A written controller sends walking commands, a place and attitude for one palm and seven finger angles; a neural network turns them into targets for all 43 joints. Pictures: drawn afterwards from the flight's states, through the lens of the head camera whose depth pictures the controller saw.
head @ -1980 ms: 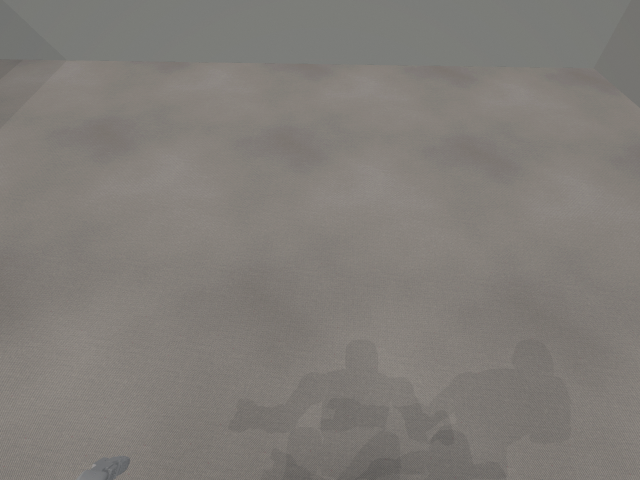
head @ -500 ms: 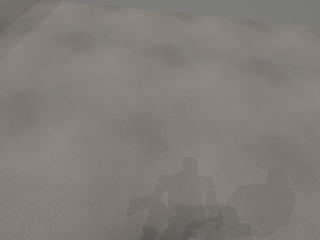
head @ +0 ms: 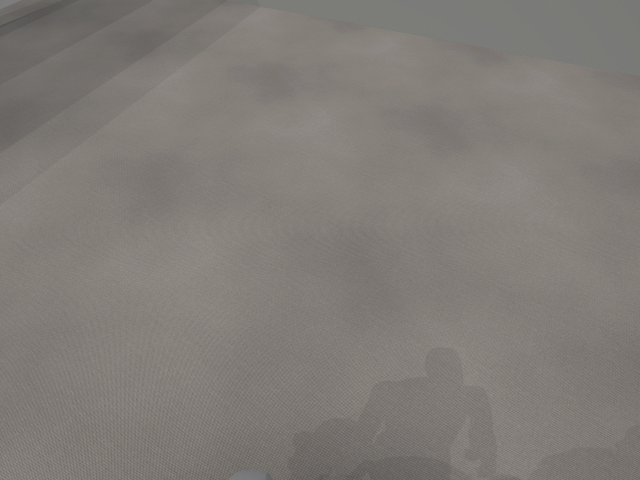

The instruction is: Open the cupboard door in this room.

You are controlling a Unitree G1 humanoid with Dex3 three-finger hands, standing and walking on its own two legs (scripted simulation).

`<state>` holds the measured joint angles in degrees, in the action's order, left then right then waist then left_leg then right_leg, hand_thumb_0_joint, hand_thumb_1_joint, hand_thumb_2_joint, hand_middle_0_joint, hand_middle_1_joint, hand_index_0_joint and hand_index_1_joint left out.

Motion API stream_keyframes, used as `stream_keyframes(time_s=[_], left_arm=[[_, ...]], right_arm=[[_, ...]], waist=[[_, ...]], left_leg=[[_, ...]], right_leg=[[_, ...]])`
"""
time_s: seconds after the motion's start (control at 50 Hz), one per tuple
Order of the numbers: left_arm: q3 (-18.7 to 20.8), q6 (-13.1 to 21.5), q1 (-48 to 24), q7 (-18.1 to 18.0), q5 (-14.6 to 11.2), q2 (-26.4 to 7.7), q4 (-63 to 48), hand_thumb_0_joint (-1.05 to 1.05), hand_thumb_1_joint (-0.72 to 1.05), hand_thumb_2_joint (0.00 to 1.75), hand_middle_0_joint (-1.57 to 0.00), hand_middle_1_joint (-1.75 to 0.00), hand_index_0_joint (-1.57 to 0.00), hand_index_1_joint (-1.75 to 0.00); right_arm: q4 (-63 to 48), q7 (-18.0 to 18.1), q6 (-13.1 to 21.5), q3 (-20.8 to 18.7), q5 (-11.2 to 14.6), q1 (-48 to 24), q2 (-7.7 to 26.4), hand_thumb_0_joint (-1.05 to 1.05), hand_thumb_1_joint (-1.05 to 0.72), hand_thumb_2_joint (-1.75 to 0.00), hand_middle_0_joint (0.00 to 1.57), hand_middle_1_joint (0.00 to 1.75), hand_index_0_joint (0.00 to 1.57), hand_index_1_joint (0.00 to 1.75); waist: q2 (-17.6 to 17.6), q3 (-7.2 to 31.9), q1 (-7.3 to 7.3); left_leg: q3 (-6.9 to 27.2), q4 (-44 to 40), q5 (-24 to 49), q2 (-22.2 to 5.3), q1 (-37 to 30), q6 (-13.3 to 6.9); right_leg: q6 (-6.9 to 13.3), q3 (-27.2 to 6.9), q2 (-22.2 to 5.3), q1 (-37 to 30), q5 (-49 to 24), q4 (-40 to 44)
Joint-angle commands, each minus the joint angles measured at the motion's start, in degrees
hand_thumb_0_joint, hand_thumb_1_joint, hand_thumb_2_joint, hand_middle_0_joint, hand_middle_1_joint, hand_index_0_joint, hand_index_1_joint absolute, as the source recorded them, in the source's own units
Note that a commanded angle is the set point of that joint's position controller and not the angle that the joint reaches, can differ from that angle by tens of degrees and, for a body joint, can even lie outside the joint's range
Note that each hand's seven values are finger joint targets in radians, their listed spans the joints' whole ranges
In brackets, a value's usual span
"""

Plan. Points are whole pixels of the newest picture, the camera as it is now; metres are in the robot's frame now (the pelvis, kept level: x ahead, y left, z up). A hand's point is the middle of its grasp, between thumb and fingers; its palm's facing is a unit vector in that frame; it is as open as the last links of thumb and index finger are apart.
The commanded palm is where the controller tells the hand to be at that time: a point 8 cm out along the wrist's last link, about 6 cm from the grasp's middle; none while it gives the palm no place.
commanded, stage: turn or walk to find it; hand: left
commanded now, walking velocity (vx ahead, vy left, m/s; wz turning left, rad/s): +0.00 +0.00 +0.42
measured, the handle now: out of the picture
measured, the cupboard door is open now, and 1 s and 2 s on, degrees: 0 0 0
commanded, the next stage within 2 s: none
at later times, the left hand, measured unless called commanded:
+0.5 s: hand out of the picture +0.06 +0.24 -0.15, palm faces +0.20 -0.94 -0.27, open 7.3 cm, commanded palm none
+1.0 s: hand out of the picture -0.10 +0.21 -0.19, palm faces +0.46 -0.86 -0.21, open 7.4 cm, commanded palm none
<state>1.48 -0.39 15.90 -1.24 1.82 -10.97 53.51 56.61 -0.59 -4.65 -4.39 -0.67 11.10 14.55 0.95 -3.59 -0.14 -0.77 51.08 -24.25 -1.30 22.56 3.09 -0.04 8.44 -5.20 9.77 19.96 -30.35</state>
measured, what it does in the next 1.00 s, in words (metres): steps on the spot, turning left: left foot, then right foot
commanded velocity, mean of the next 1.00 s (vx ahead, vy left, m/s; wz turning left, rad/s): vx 0.00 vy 0.00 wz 0.42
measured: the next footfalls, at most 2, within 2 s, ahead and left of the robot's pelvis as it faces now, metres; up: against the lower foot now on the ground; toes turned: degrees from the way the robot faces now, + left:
left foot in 0.08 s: +0.02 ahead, +0.13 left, +0.00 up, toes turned +6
right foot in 0.54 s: +0.05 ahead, -0.10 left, +0.00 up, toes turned +8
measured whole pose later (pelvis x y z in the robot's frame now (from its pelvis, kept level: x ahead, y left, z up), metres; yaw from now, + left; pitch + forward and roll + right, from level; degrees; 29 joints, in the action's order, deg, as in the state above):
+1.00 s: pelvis -0.05 +0.02 -0.01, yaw +26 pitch -1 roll +0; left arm 3.2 -1.8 15.2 -0.9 1.2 -12.8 54.9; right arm 56.0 -0.7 -2.6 -3.7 -0.7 10.9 12.4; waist 2.8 -4.1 -0.6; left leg -4.2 35.0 -18.9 -1.2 15.3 0.3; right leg -1.9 14.0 -9.3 16.1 20.2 -38.7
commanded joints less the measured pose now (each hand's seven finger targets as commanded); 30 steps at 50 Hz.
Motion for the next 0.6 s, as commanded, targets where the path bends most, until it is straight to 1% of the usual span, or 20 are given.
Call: stream_keyframes(time_s=[0.0,0.02,0.04,0.06,0.08,0.1,0.12,0.16,0.18,0.2,0.32,0.38,0.42,0.46,0.48,0.5,0.52,0.54,0.56,0.58], left_arm=[[3.95,0.44,3.2,-1.07,0.09,-13.52,-2.01,0.0,0.9,0.9,-0.2,-0.3,-0.2,-0.3],[3.99,0.33,2.29,-0.97,-0.4,-13.58,-2.14,0.0,0.9,0.9,-0.2,-0.3,-0.2,-0.3],[3.68,0.15,2.52,-0.77,-0.96,-12.14,-2.83,0.0,0.9,0.9,-0.2,-0.3,-0.2,-0.3],[2.97,-0.02,2.5,-0.35,-1.4,-8.03,-4.78,0.0,0.9,0.9,-0.2,-0.3,-0.2,-0.3],[2.19,-0.79,0.27,-0.85,-0.94,-7.39,-5.53,0.0,0.9,0.9,-0.2,-0.3,-0.2,-0.3],[2.25,-1.25,-1.57,-0.86,-0.84,-7.58,-5.7,0.0,0.9,0.9,-0.2,-0.3,-0.2,-0.3],[2.54,-1.49,-2.99,-0.88,-0.79,-7.14,-4.7,0.0,0.9,0.9,-0.2,-0.3,-0.2,-0.3],[2.98,-1.41,-3.7,-0.3,-0.97,-7.99,-3.65,0.0,0.9,0.9,-0.2,-0.3,-0.2,-0.3],[3.01,-1.51,-2.15,-0.06,-1.06,-7.55,-3.25,0.0,0.9,0.9,-0.2,-0.3,-0.2,-0.3],[2.99,-1.53,-1.78,0.21,-0.94,-7.33,-2.73,0.0,0.9,0.9,-0.2,-0.3,-0.2,-0.3],[3.04,-1.83,-4.19,0.15,-1.0,-6.32,-4.25,0.0,0.9,0.9,-0.2,-0.3,-0.2,-0.3],[2.82,-1.49,-5.37,-0.04,-1.2,-5.77,-5.2,0.0,0.9,0.9,-0.2,-0.3,-0.2,-0.3],[2.76,-1.16,-4.04,-0.2,-1.41,-5.72,-5.21,0.0,0.9,0.9,-0.2,-0.3,-0.2,-0.3],[3.0,-0.68,-0.87,-0.37,-1.52,-6.07,-4.56,0.0,0.9,0.9,-0.2,-0.3,-0.2,-0.3],[3.21,-0.22,1.06,-0.51,-1.39,-6.86,-4.1,0.0,0.9,0.9,-0.2,-0.3,-0.2,-0.3],[3.76,0.57,2.03,-0.8,-0.73,-10.25,-4.22,0.0,0.9,0.9,-0.2,-0.3,-0.2,-0.3],[4.77,0.94,2.47,-1.11,0.06,-15.64,-4.57,0.0,0.9,0.9,-0.2,-0.3,-0.2,-0.3],[4.39,0.53,2.62,-1.05,-0.58,-15.41,-5.26,0.0,0.9,0.9,-0.2,-0.3,-0.2,-0.3],[4.38,0.57,-1.53,-1.25,-0.48,-13.05,-5.97,0.0,0.9,0.9,-0.2,-0.3,-0.2,-0.3],[4.0,0.39,-4.54,-1.15,-0.56,-11.91,-6.62,0.0,0.9,0.9,-0.2,-0.3,-0.2,-0.3]], right_arm=[[-5.44,0.05,2.99,0.27,0.34,-2.09,2.23,0.0,-0.9,-0.9,0.2,0.3,0.2,0.3],[-4.7,0.14,3.37,0.13,0.19,0.81,3.4,0.0,-0.9,-0.9,0.2,0.3,0.2,0.3],[-4.01,0.2,4.03,-0.6,-0.15,4.12,6.69,0.0,-0.9,-0.9,0.2,0.3,0.2,0.3],[-3.87,0.5,4.46,-1.91,-0.28,6.75,12.44,0.0,-0.9,-0.9,0.2,0.3,0.2,0.3],[-3.05,0.82,3.8,-2.17,0.38,8.64,14.0,0.0,-0.9,-0.9,0.2,0.3,0.2,0.3],[-3.28,1.24,3.71,-1.93,0.09,7.27,12.52,0.0,-0.9,-0.9,0.2,0.3,0.2,0.3],[-3.24,1.84,4.14,-1.47,-0.17,5.64,10.43,0.0,-0.9,-0.9,0.2,0.3,0.2,0.3],[-4.48,2.06,4.13,-0.39,-0.32,1.55,7.98,0.0,-0.9,-0.9,0.2,0.3,0.2,0.3],[-5.05,2.04,4.24,-0.27,-0.31,0.03,7.96,0.0,-0.9,-0.9,0.2,0.3,0.2,0.3],[-5.29,2.0,4.35,-0.38,-0.27,-0.09,7.96,0.0,-0.9,-0.9,0.2,0.3,0.2,0.3],[-5.25,1.68,4.12,-1.0,-0.56,1.76,8.3,0.0,-0.9,-0.9,0.2,0.3,0.2,0.3],[-5.47,1.57,3.83,-1.35,-0.82,1.83,8.53,0.0,-0.9,-0.9,0.2,0.3,0.2,0.3],[-5.81,1.42,3.61,-1.55,-0.93,1.03,8.68,0.0,-0.9,-0.9,0.2,0.3,0.2,0.3],[-6.16,1.26,3.48,-1.75,-0.71,-0.09,8.62,0.0,-0.9,-0.9,0.2,0.3,0.2,0.3],[-6.23,1.08,3.43,-1.68,-0.39,-0.55,7.86,0.0,-0.9,-0.9,0.2,0.3,0.2,0.3],[-6.38,0.73,3.48,-1.4,0.16,1.01,5.18,0.0,-0.9,-0.9,0.2,0.3,0.2,0.3],[-8.08,0.63,3.49,-0.69,0.11,1.25,1.37,0.0,-0.9,-0.9,0.2,0.3,0.2,0.3],[-8.05,0.85,2.83,-1.69,-0.47,-0.19,4.62,0.0,-0.9,-0.9,0.2,0.3,0.2,0.3],[-7.1,0.43,2.07,-2.0,-0.59,0.08,4.76,0.0,-0.9,-0.9,0.2,0.3,0.2,0.3],[-5.7,0.11,1.53,-2.13,-0.64,0.7,4.38,0.0,-0.9,-0.9,0.2,0.3,0.2,0.3]], waist=[[10.92,4.83,-1.08],[9.06,6.86,0.64],[1.22,10.11,2.34],[-16.42,11.73,3.21],[-14.85,12.51,3.74],[-10.05,9.4,3.41],[-13.06,8.2,3.3],[-11.53,3.95,1.9],[-10.57,4.01,0.82],[-8.49,4.07,0.72],[-8.33,3.8,1.6],[-8.66,3.84,1.91],[-9.33,4.37,1.13],[-8.6,5.4,-0.72],[-6.33,6.01,-1.78],[2.7,7.11,-1.97],[19.51,6.03,-2.43],[14.29,5.4,-3.19],[12.35,3.43,-1.32],[10.76,0.78,-0.07]], left_leg=[[-4.53,-16.76,3.49,1.53,-3.7,-0.87],[-4.38,-24.5,10.71,1.76,-9.61,-1.41],[-0.19,-28.8,24.11,-2.91,-20.51,-3.08],[19.56,-28.6,50.71,-18.74,-29.86,-10.13],[19.97,-27.59,61.07,-22.61,-26.59,-15.37],[15.72,-27.74,58.42,-21.69,-24.24,-15.98],[15.36,-28.31,55.02,-18.12,-21.59,-14.63],[12.07,-29.1,49.05,-14.22,-16.39,-13.09],[10.93,-29.53,45.74,-13.06,-15.63,-12.83],[10.44,-30.12,42.75,-12.23,-14.82,-12.51],[14.62,-32.12,33.39,-11.86,-14.7,-13.47],[16.92,-30.98,34.33,-11.49,-13.1,-13.55],[18.1,-29.78,34.95,-11.1,-11.66,-13.24],[17.97,-26.92,32.03,-9.5,-7.8,-11.55],[16.6,-24.11,26.84,-7.34,-4.17,-9.34],[12.9,-17.21,16.29,-2.84,2.69,-5.8],[3.12,-3.16,-6.09,5.71,11.92,-1.69],[5.45,7.17,-9.62,3.45,9.44,-1.93],[6.69,13.03,-5.46,2.18,8.66,-2.04],[5.74,16.96,-2.41,1.75,8.3,-1.79]], right_leg=[[6.19,-7.3,-12.61,-5.73,-41.61,0.36],[3.88,-5.0,-11.19,-4.2,-40.07,-4.12],[0.9,-1.88,-8.98,2.96,-31.11,-13.0],[-3.56,0.35,-0.93,19.62,6.83,-24.8],[-3.58,-5.14,-0.24,19.8,18.7,-30.4],[-3.46,-6.46,-1.45,20.73,16.22,-33.34],[-3.96,-7.88,-1.59,21.19,12.93,-34.55],[-4.02,-8.16,-1.62,20.08,7.87,-35.04],[-4.24,-7.57,-1.15,19.25,6.46,-34.22],[-4.39,-7.05,-0.8,18.39,5.3,-32.96],[-4.86,-6.9,0.61,17.32,4.63,-24.28],[-4.39,-6.6,1.87,13.45,5.28,-16.82],[-3.94,-6.26,2.88,9.73,4.57,-11.55],[-3.7,-5.89,3.5,2.79,-2.3,-2.51],[-3.56,-6.09,2.63,-2.97,-8.22,5.14],[-1.85,-12.93,-4.56,-10.37,-10.56,11.69],[4.3,-28.26,-19.75,-11.64,-17.6,14.29],[8.5,-27.34,-22.84,-2.99,-17.34,14.72],[8.67,-22.98,-19.16,1.85,-9.78,16.49],[7.5,-21.1,-16.29,5.39,-4.26,17.36]])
